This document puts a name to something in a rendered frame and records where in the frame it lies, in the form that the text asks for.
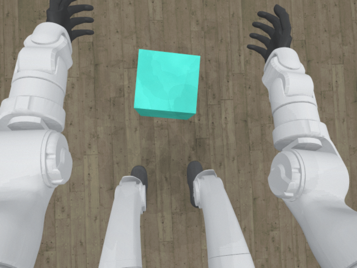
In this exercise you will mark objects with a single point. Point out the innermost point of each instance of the robot foot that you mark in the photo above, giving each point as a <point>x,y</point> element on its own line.
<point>140,173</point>
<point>193,169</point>

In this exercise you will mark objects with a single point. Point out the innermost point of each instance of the right robot upper arm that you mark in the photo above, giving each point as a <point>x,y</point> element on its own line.
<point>313,185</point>

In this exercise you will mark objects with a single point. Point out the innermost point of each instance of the left robot foot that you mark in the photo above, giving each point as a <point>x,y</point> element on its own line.
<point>140,173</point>

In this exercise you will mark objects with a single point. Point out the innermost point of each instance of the robot right forearm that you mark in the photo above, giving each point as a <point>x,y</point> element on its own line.
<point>293,104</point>

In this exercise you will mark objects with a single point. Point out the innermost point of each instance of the right robot foot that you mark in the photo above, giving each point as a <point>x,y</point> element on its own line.
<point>193,169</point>

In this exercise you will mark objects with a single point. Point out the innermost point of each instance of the right robot hand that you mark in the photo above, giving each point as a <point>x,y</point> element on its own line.
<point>280,34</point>

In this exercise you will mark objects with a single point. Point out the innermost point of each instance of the left robot upper arm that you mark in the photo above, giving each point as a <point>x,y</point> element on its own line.
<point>32,164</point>

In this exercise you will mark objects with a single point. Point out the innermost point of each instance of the carton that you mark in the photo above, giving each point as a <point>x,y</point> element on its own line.
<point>166,84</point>

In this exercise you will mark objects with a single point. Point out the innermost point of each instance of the robot left forearm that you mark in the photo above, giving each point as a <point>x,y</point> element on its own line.
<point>39,80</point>

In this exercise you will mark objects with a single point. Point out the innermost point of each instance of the left robot hand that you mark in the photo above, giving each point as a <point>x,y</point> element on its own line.
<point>60,12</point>

